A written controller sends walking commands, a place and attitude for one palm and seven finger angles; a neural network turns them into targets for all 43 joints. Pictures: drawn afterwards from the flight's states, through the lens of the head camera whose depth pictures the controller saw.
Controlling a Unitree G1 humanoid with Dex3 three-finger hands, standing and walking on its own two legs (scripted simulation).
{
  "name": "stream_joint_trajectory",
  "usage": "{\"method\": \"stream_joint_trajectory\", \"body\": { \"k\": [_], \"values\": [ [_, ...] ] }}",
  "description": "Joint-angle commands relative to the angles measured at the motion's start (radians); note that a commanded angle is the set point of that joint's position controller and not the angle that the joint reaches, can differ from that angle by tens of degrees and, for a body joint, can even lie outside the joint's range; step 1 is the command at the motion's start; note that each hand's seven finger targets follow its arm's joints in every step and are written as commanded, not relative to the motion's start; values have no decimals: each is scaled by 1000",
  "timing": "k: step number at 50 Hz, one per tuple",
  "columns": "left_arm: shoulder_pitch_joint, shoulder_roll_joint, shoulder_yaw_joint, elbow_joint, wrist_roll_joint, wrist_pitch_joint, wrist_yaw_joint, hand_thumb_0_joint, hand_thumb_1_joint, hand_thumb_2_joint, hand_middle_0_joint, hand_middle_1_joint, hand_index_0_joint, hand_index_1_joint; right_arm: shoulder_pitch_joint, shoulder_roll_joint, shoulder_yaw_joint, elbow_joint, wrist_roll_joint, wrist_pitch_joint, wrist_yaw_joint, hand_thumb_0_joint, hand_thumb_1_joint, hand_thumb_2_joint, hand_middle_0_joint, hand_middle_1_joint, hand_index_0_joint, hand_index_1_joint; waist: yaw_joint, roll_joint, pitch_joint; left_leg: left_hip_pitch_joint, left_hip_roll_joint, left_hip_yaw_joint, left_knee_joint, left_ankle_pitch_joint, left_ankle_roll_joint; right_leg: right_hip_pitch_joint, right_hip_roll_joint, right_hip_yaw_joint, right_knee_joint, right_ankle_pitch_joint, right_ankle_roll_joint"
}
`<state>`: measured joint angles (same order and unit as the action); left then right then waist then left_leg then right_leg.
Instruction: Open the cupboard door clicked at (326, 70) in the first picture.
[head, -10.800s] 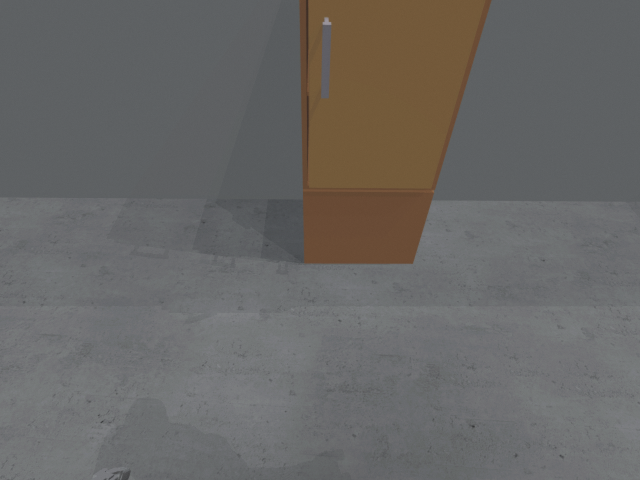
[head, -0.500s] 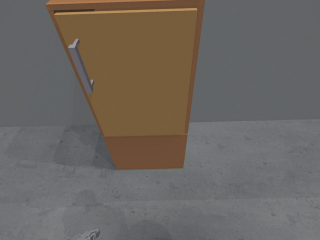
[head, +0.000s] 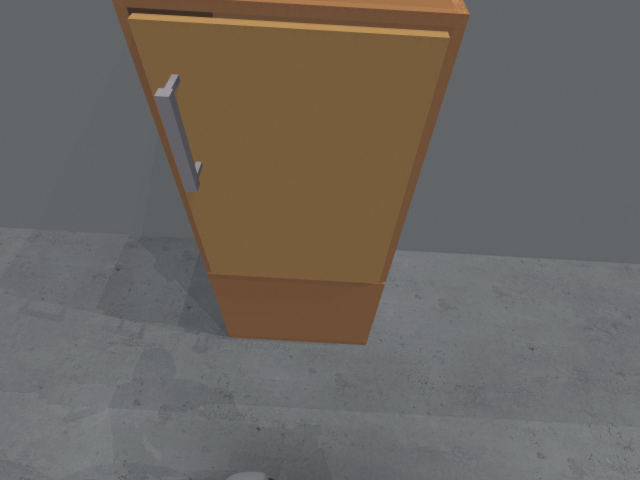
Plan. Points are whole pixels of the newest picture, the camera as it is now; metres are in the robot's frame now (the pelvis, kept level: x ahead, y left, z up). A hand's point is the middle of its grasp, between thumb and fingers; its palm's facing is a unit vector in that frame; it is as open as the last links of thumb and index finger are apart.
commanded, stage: come to a stop and stand still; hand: left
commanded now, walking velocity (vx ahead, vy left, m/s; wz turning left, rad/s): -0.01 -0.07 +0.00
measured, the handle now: (183, 137) +0.55 +0.27 +0.09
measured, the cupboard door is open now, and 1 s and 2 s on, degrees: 0 0 0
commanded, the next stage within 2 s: look again from close up in 1.12 s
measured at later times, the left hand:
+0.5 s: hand out of the picture -0.03 +0.12 -0.17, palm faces +0.05 -0.98 -0.21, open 7.2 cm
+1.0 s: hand out of the picture -0.08 +0.11 -0.17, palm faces +0.05 -0.99 -0.15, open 7.3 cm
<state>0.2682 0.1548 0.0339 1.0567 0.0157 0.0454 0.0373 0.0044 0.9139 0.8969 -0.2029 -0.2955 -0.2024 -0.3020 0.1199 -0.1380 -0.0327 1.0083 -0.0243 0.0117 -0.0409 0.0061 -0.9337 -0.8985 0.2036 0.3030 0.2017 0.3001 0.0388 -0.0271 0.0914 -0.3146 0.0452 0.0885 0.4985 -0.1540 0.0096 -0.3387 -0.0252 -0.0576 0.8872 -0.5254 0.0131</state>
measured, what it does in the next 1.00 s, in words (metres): steps on the spot: right foot, then left foot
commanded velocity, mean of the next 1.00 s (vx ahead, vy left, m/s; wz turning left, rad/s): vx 0.00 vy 0.00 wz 0.00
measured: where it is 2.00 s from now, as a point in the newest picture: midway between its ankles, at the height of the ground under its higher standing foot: outside the picture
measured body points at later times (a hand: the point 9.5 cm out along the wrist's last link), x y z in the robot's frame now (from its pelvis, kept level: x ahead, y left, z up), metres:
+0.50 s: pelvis -0.04 -0.06 +0.01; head -0.03 -0.06 +0.46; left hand -0.03 +0.17 -0.15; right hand -0.05 -0.28 -0.16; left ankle -0.07 +0.09 -0.73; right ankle -0.04 -0.13 -0.73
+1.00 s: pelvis -0.06 -0.04 +0.01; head -0.06 -0.04 +0.46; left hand -0.08 +0.16 -0.15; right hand -0.09 -0.24 -0.15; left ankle -0.07 +0.09 -0.73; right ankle -0.04 -0.13 -0.73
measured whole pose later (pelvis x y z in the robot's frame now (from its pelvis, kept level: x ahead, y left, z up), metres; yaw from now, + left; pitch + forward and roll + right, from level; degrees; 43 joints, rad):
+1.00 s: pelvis -0.06 -0.04 +0.01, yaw -1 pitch -1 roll +0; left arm 0.31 0.11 0.00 1.14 0.01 0.00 0.03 0.00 0.91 0.90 -0.20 -0.30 -0.20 -0.30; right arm 0.33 -0.10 0.00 1.16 -0.02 0.00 -0.04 0.01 -0.91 -0.90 0.20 0.30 0.20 0.30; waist 0.01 0.00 0.02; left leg -0.14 0.03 0.03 0.39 -0.22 -0.02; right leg -0.18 0.01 -0.08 0.40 -0.19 -0.04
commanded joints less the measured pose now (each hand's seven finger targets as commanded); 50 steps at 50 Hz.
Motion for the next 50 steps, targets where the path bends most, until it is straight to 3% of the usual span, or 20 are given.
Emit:
{"method": "stream_joint_trajectory", "body": {
  "k": [1,4,5,6,7,8,9,10,11,13,15,17,19,21,22,23,25,28,33,50],
  "values": [
    [76,59,18,-45,-1,-14,-5,0,900,900,-200,-300,-200,-300,60,-194,-50,-42,1,2,-4,0,-900,-900,200,300,200,300,-43,157,-183,180,283,-212,-144,375,182,-41,-24,32,24,-6,10],
    [108,43,13,-36,-1,-22,-7,0,900,900,-200,-300,-200,-300,48,-190,-53,-32,3,6,7,0,-900,-900,200,300,200,300,-34,188,-177,112,244,-194,-156,137,141,72,-21,-5,-208,86,7],
    [136,51,13,-24,2,-28,-8,0,900,900,-200,-300,-200,-300,48,-181,-53,-30,7,8,11,0,-900,-900,200,300,200,300,-22,162,-171,64,205,-173,-129,53,112,141,-11,-21,-329,183,8],
    [168,72,17,-14,6,-31,-5,0,900,900,-200,-300,-200,-300,44,-157,-51,-35,12,12,15,0,-900,-900,200,300,200,300,-8,94,-145,-2,146,-137,-80,-72,66,193,-29,9,-475,257,2],
    [149,131,21,-23,16,-37,-2,0,900,900,-200,-300,-200,-300,46,-97,-45,-47,21,21,20,0,-900,-900,200,300,200,300,-21,-87,-86,-84,53,-74,34,-210,2,148,-164,210,-606,185,-49],
    [78,190,24,-49,14,-37,-3,0,900,900,-200,-300,-200,-300,11,-66,-33,-70,20,28,29,0,-900,-900,200,300,200,300,-29,-216,-9,-87,-5,-34,117,-263,-33,-6,-292,333,-700,92,-118],
    [23,197,22,-72,12,-35,-3,0,900,900,-200,-300,-200,-300,-7,-85,-38,-69,16,30,35,0,-900,-900,200,300,200,300,-22,-157,-6,-9,1,-67,223,-287,-27,-115,-317,323,-736,12,-162],
    [-10,173,24,-77,14,-42,3,0,900,900,-200,-300,-200,-300,0,-83,-39,-63,12,38,35,0,-900,-900,200,300,200,300,-32,-229,16,-34,17,-97,272,-290,-16,-131,-279,316,-737,12,-157],
    [-28,154,21,-76,13,-43,3,0,900,900,-200,-300,-200,-300,14,-89,-37,-42,9,37,33,0,-900,-900,200,300,200,300,-39,-170,30,-35,11,-106,308,-248,-11,-116,-256,289,-712,84,-157],
    [-29,131,14,-65,8,-49,-1,0,900,900,-200,-300,-200,-300,65,-73,-31,-4,11,28,32,0,-900,-900,200,300,200,300,-53,-123,33,-37,5,-89,325,-215,-11,-54,-211,206,-658,258,-152],
    [-3,129,14,-53,7,-56,-1,0,900,900,-200,-300,-200,-300,100,-61,-23,14,15,17,29,0,-900,-900,200,300,200,300,-48,-79,-7,-21,2,-73,235,-214,-19,46,-196,163,-604,421,-152],
    [40,129,12,-30,3,-61,0,0,900,900,-200,-300,-200,-300,109,-52,-13,29,15,7,21,0,-900,-900,200,300,200,300,-32,-79,-49,21,-1,-64,82,-191,-27,136,-189,167,-550,555,-149],
    [45,121,7,-10,-7,-63,-1,0,900,900,-200,-300,-200,-300,160,-57,-4,60,17,-9,13,0,-900,-900,200,300,200,300,-42,-50,-96,139,11,-91,-87,-13,-21,149,-166,145,-505,578,-109],
    [60,83,-1,2,-15,-63,-1,0,900,900,-200,-300,-200,-300,170,-89,1,81,13,-26,3,0,-900,-900,200,300,200,300,-21,41,-112,196,86,-153,-107,196,7,143,-103,106,-492,549,-58],
    [55,81,-2,3,-13,-61,0,0,900,900,-200,-300,-200,-300,169,-95,1,86,13,-25,0,0,-900,-900,200,300,200,300,-19,33,-103,184,96,-145,-108,171,6,153,-95,110,-515,519,-49],
    [56,86,-2,13,-15,-66,-1,0,900,900,-200,-300,-200,-300,183,-96,7,98,9,-27,-6,0,-900,-900,200,300,200,300,-21,48,-127,197,89,-135,-85,214,5,182,-97,106,-507,596,-47],
    [38,103,0,28,-17,-59,0,0,900,900,-200,-300,-200,-300,182,-83,10,114,13,-23,-5,0,-900,-900,200,300,200,300,-19,121,-125,176,80,-124,-103,185,-3,223,-99,90,-505,570,-47],
    [23,102,-5,41,-15,-55,-4,0,900,900,-200,-300,-200,-300,187,-72,14,119,12,-13,-2,0,-900,-900,200,300,200,300,-26,47,-40,127,64,-112,-144,4,-13,183,-97,103,-570,404,-49],
    [30,94,-5,50,-13,-49,-5,0,900,900,-200,-300,-200,-300,231,-60,17,132,7,-5,1,0,-900,-900,200,300,200,300,-33,8,42,107,39,-99,-157,-91,-9,108,-95,132,-646,181,-48],
    [95,43,-11,65,-9,-59,0,0,900,900,-200,-300,-200,-300,286,-38,20,135,13,-28,-3,0,-900,-900,200,300,200,300,-33,35,6,108,58,-121,-191,-69,6,122,-79,97,-585,302,-43]
  ]
}}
